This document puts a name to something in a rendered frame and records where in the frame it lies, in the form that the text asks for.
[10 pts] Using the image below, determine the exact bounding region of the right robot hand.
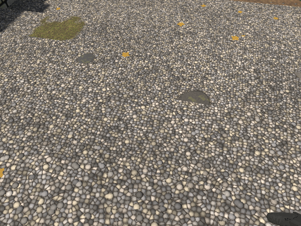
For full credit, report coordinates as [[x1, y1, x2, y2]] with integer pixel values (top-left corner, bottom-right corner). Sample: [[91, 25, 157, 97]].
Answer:
[[266, 212, 301, 226]]

